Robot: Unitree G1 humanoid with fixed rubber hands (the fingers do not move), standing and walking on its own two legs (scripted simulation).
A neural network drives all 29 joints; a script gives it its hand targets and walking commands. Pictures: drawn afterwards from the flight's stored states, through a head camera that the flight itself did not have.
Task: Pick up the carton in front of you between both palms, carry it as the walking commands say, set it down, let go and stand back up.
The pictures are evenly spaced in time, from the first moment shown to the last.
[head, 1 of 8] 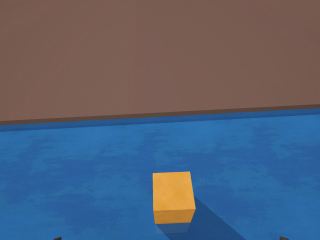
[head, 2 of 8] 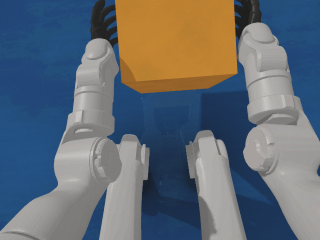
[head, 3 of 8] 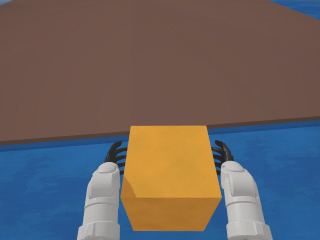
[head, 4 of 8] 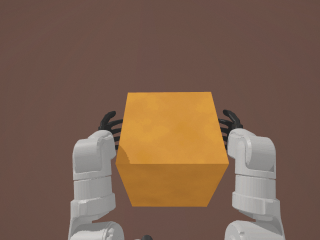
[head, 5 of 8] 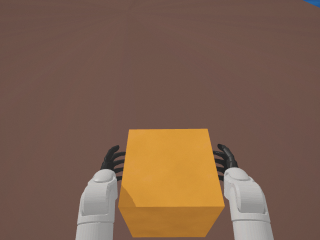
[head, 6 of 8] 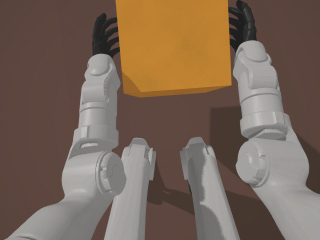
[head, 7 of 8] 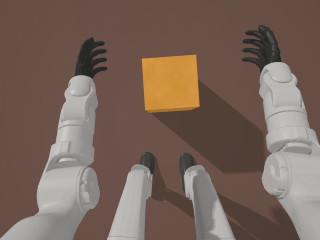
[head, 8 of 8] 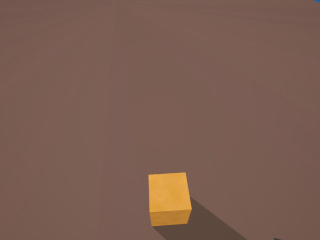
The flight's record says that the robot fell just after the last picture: no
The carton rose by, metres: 0.80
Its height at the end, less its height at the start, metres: +0.05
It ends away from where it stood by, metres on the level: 3.36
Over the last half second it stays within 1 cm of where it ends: yes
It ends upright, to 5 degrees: yes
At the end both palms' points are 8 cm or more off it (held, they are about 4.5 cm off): yes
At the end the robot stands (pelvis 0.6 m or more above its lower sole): yes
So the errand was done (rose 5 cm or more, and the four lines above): yes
